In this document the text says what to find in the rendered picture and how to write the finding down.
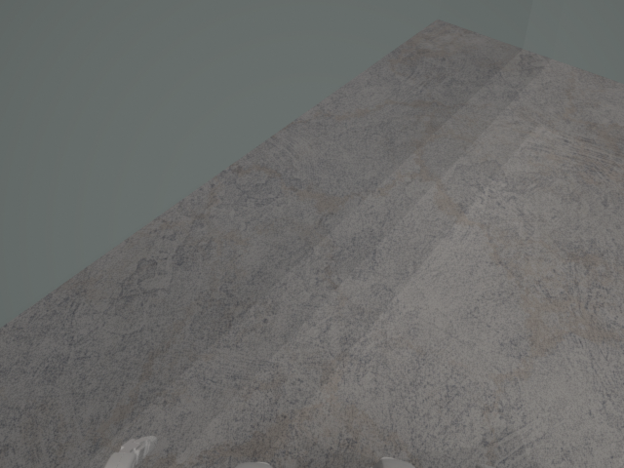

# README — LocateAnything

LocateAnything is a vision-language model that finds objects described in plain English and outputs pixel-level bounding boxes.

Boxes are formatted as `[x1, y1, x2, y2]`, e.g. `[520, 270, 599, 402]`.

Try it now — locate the robot left hand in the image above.
[103, 436, 158, 468]

